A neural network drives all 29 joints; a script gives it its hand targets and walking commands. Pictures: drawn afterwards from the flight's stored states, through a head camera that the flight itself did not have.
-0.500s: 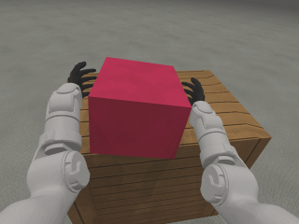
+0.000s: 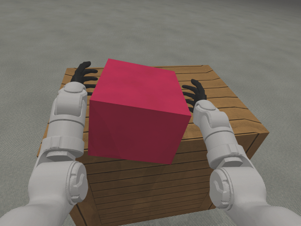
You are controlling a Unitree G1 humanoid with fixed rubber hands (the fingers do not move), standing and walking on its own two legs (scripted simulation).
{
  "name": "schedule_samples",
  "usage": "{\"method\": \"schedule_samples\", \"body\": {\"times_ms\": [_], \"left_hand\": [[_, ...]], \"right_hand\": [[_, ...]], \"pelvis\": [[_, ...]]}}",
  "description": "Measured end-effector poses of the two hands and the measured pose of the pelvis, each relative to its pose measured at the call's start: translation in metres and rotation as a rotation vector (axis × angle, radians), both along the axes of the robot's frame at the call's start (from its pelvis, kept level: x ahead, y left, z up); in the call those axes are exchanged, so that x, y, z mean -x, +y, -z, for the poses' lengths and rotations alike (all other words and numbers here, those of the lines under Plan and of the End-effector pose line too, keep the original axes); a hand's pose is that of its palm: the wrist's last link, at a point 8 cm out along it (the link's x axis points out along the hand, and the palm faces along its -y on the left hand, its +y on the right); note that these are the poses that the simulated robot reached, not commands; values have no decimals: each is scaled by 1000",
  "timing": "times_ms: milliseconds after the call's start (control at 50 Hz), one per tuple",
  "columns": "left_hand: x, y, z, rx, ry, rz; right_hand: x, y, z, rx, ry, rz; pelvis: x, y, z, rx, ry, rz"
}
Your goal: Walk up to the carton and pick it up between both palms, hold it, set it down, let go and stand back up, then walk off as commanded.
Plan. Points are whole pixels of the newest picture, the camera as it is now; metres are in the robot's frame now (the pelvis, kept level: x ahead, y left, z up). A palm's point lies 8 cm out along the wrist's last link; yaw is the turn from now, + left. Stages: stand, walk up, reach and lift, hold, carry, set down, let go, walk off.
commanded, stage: reach and lift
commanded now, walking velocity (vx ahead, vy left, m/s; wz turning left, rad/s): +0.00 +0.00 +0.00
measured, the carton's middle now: (137, 107) +0.44 +0.01 +0.11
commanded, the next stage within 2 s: hold in 0.96 s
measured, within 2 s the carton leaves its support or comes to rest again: neither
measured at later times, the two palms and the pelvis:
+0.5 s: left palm (79, 61) +0.40 +0.15 +0.28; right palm (208, 79) +0.39 -0.17 +0.25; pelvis +0.02 +0.00 +0.00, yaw +0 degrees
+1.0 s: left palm (68, 51) +0.38 +0.16 +0.31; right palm (212, 57) +0.39 -0.16 +0.30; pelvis +0.03 +0.00 +0.00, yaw +0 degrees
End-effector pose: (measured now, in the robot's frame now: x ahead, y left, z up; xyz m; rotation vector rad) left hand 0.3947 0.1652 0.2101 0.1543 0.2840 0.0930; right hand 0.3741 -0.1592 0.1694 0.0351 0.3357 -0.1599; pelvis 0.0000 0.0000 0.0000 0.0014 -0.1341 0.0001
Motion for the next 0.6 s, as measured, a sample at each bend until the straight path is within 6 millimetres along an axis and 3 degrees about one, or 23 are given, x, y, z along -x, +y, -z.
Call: {"method": "schedule_samples", "body": {"times_ms": [40, 80, 140, 180, 240, 360, 420, 460, 540, 600], "left_hand": [[-2, -6, -5, -11, -66, 24], [-3, -8, -23, 13, -166, 35], [1, -3, -56, 111, -282, 9], [6, 4, -69, 169, -300, -21], [13, 15, -70, 166, -235, -44], [8, 10, -28, 111, -17, 5], [0, -5, -27, -11, -34, -19], [-3, -13, -45, -47, -124, -25], [5, -13, -97, 65, -344, -21], [12, -4, -110, 166, -354, -27]], "right_hand": [[-4, -7, -23, -5, -116, 17], [-6, -11, -65, 2, -281, 25], [-4, -5, -123, 14, -453, 12], [-7, 3, -143, 9, -472, -16], [-13, 10, -137, 2, -336, -51], [-12, 2, -52, -9, 13, -28], [-15, -2, -37, 41, 8, 11], [-16, -7, -49, 67, -78, 34], [-10, -10, -106, 40, -307, 53], [-8, -4, -135, 37, -350, 35]], "pelvis": [[-2, 2, -1, 2, 63, 0], [-5, 3, -1, 4, 113, 0], [-11, 3, -1, 3, 124, 0], [-13, 1, -1, 1, 100, 0], [-13, -2, -1, -2, 40, 0], [-9, -3, 0, -4, 5, 0], [-9, -1, -1, -1, 51, 0], [-12, 0, -1, 0, 89, 0], [-20, 0, -1, 0, 108, 0], [-23, -2, -1, -2, 68, 0]]}}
